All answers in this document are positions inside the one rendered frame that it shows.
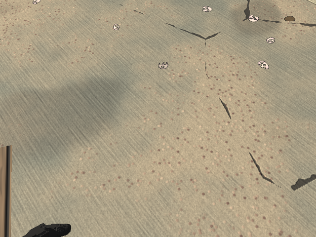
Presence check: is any left robot hand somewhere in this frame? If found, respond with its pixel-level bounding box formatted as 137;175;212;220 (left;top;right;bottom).
23;223;71;237

